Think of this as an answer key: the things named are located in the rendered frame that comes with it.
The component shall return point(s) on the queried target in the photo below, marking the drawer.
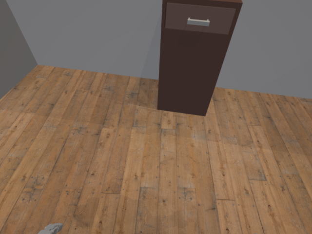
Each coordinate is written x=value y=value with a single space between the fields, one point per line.
x=220 y=18

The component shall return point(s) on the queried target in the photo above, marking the handle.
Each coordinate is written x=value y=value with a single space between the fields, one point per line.
x=198 y=22

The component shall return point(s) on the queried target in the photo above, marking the cabinet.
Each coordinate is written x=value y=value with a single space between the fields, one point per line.
x=190 y=62

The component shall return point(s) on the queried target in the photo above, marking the left robot hand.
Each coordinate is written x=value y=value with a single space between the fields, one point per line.
x=52 y=228

